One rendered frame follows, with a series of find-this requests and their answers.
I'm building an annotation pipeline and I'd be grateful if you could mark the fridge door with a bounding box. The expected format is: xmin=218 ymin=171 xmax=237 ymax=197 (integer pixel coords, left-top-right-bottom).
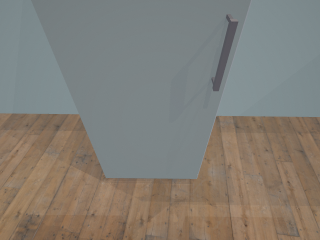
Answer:
xmin=31 ymin=0 xmax=251 ymax=179

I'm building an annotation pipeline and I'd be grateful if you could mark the handle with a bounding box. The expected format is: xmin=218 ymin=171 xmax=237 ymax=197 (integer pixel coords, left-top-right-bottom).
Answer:
xmin=211 ymin=14 xmax=239 ymax=92

